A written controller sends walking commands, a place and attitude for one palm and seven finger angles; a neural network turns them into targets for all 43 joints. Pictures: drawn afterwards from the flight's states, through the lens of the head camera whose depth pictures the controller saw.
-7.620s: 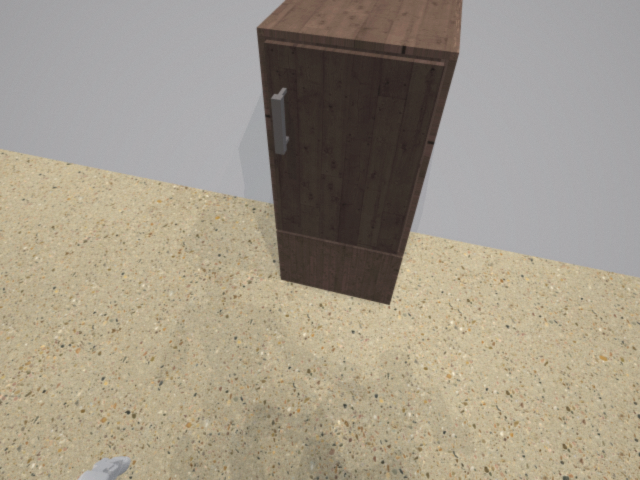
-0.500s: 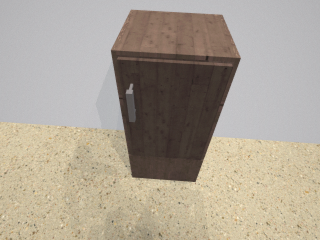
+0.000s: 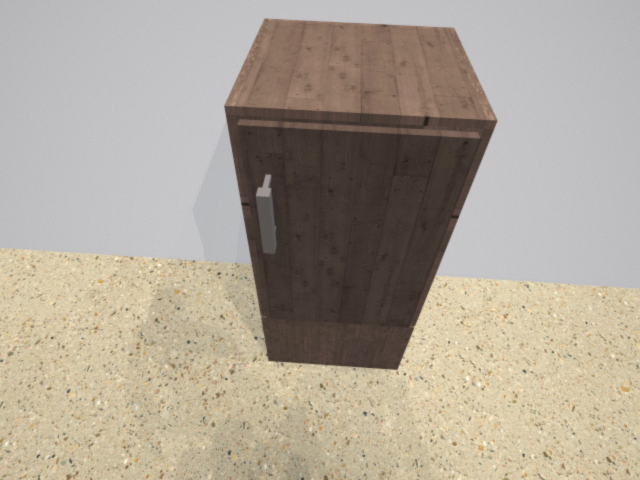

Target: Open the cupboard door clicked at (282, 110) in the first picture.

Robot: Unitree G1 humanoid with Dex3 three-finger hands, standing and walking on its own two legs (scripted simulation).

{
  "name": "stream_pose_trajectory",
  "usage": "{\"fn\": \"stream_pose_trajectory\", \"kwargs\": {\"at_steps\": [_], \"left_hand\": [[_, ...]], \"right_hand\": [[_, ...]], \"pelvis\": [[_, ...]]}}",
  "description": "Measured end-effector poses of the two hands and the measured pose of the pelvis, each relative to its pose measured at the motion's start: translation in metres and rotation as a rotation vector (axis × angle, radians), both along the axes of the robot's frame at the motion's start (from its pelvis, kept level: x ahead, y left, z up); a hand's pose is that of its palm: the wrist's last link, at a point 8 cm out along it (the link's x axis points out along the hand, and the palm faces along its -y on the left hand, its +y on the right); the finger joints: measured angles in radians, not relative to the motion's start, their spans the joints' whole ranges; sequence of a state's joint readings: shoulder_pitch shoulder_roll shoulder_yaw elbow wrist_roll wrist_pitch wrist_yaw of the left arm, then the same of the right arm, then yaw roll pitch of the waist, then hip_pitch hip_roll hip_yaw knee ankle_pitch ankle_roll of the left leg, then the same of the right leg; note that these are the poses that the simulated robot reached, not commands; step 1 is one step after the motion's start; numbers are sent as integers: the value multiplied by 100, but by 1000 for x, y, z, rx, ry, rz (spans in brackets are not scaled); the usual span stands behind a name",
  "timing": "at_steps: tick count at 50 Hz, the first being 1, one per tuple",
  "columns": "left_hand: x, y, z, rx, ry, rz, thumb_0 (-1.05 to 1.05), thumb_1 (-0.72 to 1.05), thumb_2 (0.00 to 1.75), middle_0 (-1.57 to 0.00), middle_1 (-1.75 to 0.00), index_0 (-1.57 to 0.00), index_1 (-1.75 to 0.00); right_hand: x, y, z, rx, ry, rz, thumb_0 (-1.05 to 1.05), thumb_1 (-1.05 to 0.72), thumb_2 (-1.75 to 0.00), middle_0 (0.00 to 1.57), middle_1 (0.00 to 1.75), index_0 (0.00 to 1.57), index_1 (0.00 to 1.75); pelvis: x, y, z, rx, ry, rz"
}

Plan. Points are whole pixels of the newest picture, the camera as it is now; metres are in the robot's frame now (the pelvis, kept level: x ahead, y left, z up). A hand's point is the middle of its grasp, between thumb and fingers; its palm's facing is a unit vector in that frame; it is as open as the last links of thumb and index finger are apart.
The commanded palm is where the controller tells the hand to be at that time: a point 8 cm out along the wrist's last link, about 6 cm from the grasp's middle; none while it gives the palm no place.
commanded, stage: look again from close up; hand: left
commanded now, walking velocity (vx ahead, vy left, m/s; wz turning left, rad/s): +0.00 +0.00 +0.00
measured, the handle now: (268, 214) +0.57 +0.13 -0.03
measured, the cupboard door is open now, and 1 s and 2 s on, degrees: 0 0 0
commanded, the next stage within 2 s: shuffle to correct the standing spot in 0.02 s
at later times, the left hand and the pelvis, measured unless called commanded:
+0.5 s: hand out of the picture +0.02 +0.14 -0.17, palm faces -0.03 -0.98 -0.21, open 7.4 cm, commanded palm none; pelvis +0.01 -0.05 +0.00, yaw -2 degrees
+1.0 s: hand out of the picture +0.01 +0.16 -0.18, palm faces +0.01 -0.98 -0.19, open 7.4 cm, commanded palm none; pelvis +0.00 -0.01 -0.01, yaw -1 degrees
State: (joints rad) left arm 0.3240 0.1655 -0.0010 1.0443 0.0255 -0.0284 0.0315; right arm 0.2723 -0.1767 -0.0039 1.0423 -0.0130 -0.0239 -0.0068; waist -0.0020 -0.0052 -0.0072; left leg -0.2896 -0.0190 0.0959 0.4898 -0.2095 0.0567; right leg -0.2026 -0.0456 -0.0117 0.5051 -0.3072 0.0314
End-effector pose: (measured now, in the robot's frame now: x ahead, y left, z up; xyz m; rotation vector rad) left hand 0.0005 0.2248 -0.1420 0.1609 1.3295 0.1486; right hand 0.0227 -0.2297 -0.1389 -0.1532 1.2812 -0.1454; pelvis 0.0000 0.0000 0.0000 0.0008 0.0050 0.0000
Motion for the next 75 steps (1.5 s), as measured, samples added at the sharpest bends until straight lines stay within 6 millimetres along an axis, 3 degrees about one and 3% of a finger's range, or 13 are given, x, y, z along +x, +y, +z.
{"fn": "stream_pose_trajectory", "kwargs": {"at_steps": [10,18,27,32,36,43,47,55,61,67,75], "left_hand": [[18,-7,-3,-18,6,-11,0,90,90,-20,-30,-19,-30],[18,-17,-7,-20,49,-24,0,90,90,-20,-30,-19,-30],[12,-48,3,13,46,-18,0,91,90,-20,-30,-19,-30],[10,-66,7,-10,32,-2,0,90,90,-20,-30,-19,-30],[6,-70,5,-17,37,15,0,91,90,-21,-30,-20,-30],[-5,-52,-9,-25,57,40,0,91,90,-21,-30,-20,-30],[-4,-33,-12,-22,39,7,0,90,90,-21,-30,-20,-30],[19,20,-3,28,-12,-14,0,90,90,-21,-30,-20,-30],[32,43,4,49,-17,-38,0,90,90,-20,-30,-19,-30],[38,48,4,45,3,-50,0,90,90,-20,-30,-19,-30],[42,32,1,13,16,-54,0,90,90,-20,-30,-19,-30]], "right_hand": [[20,-6,4,-16,-5,7,1,-91,-89,20,30,20,30],[16,-18,1,-26,18,-30,1,-91,-89,20,30,21,30],[-6,-51,-11,7,88,-53,1,-91,-89,20,30,20,30],[1,-54,-7,26,95,-29,1,-91,-89,20,30,20,30],[15,-53,-5,17,71,-16,1,-92,-89,20,30,20,30],[38,-39,0,-12,-10,7,1,-92,-89,20,30,20,30],[44,-25,1,-19,-62,6,1,-92,-89,20,30,20,30],[29,9,-2,-17,-68,9,0,-94,-89,20,30,20,30],[13,22,-1,-16,-18,1,0,-94,-89,20,30,21,30],[-2,30,-1,-14,34,-18,1,-92,-89,20,30,21,30],[-15,32,-2,-3,82,-38,1,-91,-89,20,30,21,30]], "pelvis": [[11,-6,1,-1,-4,-5],[11,-19,-2,10,12,-23],[12,-51,-2,11,17,-27],[16,-58,3,17,14,-25],[16,-57,3,18,7,-24],[10,-42,-3,0,-15,-17],[5,-24,-7,-31,-15,-21],[3,11,-6,-18,-12,-19],[4,25,-3,-9,3,-32],[7,30,0,-1,8,-33],[12,27,2,1,-2,-36]]}}
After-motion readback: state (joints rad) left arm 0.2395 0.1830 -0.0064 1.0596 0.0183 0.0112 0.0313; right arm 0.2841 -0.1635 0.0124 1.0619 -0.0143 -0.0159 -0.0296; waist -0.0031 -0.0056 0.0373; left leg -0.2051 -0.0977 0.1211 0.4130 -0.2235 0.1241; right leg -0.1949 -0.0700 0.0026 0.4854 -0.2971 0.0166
